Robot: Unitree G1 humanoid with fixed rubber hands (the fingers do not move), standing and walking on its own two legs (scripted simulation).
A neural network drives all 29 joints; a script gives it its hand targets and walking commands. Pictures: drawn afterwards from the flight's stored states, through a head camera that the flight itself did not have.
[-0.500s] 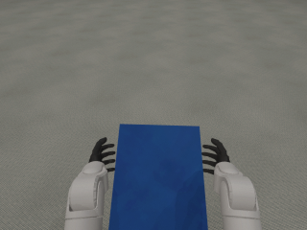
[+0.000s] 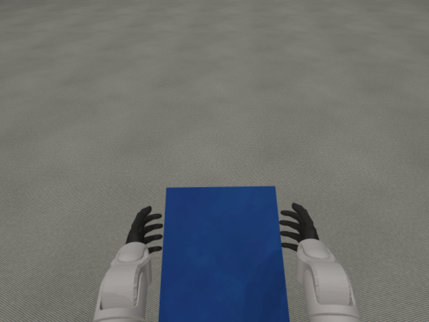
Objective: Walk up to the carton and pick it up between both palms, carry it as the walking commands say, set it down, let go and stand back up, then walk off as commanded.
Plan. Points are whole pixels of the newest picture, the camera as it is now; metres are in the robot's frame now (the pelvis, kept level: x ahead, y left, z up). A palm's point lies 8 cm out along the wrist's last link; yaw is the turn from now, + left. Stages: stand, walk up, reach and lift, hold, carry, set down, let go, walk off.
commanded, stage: carry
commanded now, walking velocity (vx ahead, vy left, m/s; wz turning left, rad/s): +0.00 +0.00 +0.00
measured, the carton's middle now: (221, 258) +0.30 +0.00 -0.06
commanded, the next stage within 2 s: hold in 0.78 s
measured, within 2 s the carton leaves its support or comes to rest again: neither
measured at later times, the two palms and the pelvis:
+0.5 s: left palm (137, 234) +0.29 +0.16 +0.05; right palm (302, 231) +0.29 -0.15 +0.05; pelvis +0.02 +0.00 +0.00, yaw +0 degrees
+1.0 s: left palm (136, 241) +0.28 +0.16 +0.04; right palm (305, 248) +0.26 -0.15 +0.04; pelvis +0.01 +0.01 +0.01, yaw -7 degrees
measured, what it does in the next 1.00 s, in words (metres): stands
